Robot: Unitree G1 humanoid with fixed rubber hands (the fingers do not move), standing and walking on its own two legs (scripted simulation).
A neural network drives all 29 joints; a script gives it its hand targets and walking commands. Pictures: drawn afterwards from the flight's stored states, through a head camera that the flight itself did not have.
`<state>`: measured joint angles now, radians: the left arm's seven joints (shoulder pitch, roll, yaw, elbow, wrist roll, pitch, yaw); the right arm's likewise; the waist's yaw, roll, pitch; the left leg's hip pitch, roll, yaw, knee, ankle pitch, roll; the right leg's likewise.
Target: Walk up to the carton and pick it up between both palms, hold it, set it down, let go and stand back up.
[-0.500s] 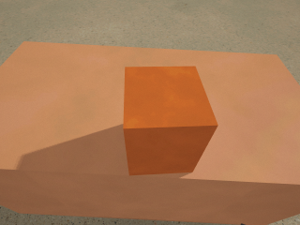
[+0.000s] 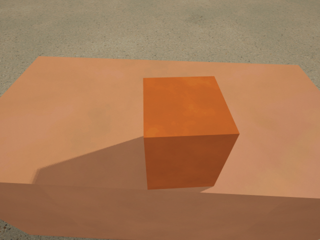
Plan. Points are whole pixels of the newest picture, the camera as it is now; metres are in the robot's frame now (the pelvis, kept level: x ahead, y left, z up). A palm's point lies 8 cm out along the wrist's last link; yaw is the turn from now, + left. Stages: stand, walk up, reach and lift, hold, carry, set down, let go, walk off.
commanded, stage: stand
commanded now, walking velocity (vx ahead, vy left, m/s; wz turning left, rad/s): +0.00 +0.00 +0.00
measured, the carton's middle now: (180, 134) +0.41 -0.03 +0.03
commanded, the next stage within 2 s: none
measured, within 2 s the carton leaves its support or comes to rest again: neither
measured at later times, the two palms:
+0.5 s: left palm out of the picture +0.03 +0.24 -0.12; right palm out of the picture +0.07 -0.26 -0.11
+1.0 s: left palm out of the picture +0.04 +0.23 -0.13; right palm out of the picture +0.10 -0.26 -0.12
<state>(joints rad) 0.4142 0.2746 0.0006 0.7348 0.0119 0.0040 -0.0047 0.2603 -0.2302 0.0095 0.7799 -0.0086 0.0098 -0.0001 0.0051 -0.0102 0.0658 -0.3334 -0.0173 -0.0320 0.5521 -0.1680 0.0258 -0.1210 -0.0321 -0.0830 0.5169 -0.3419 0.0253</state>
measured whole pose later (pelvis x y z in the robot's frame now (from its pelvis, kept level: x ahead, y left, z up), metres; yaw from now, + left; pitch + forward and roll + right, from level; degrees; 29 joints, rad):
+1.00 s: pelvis +0.03 -0.02 +0.00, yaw +2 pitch -2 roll -1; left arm 0.38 0.25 -0.01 0.83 0.00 0.01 0.01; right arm 0.26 -0.22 0.01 0.86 -0.01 0.01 -0.02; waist 0.01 -0.01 0.06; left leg -0.31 -0.02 -0.07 0.56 -0.21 0.00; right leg -0.07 -0.02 -0.12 0.49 -0.38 0.01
